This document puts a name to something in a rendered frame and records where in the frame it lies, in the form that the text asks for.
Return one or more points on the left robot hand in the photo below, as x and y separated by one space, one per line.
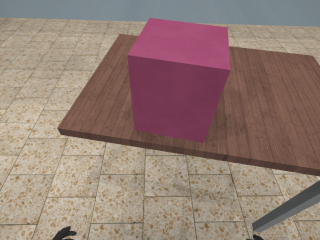
64 233

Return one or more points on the table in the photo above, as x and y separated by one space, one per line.
268 116

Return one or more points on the carton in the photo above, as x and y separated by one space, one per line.
177 73

